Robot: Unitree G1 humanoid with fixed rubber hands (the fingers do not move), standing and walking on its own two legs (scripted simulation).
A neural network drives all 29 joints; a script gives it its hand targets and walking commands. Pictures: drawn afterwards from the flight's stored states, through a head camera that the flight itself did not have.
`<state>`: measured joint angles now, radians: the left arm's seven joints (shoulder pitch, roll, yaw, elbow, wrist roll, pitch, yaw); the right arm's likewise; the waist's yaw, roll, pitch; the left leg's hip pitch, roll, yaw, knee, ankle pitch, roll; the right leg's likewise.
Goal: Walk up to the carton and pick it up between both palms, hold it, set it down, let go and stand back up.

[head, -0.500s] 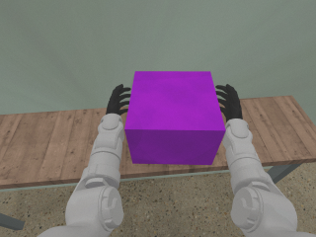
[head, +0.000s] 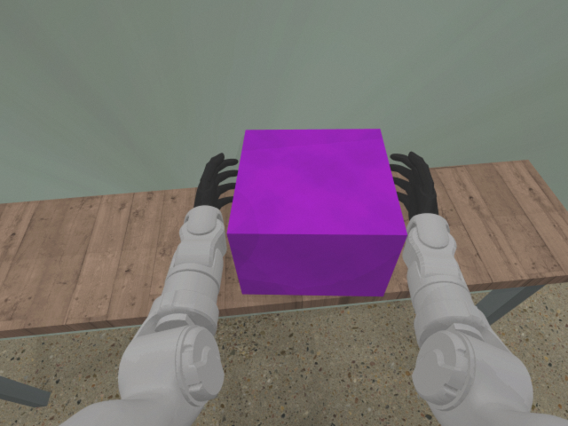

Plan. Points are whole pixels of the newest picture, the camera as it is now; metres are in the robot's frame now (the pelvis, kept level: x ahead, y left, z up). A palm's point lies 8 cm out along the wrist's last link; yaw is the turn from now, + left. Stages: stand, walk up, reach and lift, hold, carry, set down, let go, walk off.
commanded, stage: set down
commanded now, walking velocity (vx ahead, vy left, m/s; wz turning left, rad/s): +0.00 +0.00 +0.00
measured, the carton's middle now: (312, 210) +0.43 +0.01 +0.03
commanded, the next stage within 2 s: none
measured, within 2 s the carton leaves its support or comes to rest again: neither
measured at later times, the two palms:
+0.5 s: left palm (210, 206) +0.41 +0.16 +0.06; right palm (420, 211) +0.41 -0.15 +0.07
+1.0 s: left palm (210, 208) +0.40 +0.16 +0.06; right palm (420, 213) +0.41 -0.15 +0.06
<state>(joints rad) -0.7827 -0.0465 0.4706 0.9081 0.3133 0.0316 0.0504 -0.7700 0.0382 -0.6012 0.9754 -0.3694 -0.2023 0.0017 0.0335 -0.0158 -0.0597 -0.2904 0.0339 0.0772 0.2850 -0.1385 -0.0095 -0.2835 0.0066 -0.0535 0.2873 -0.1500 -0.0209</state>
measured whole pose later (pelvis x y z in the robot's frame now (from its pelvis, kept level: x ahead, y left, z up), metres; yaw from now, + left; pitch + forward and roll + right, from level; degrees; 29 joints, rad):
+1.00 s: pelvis +0.00 +0.00 +0.00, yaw +0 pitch +7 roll +0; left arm -0.74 -0.11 0.53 0.79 0.40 -0.02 0.01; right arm -0.72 0.08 -0.64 0.86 -0.42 -0.23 0.05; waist 0.02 -0.02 0.00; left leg -0.26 0.03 0.09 0.27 -0.14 0.00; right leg -0.25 0.00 -0.07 0.27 -0.15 -0.02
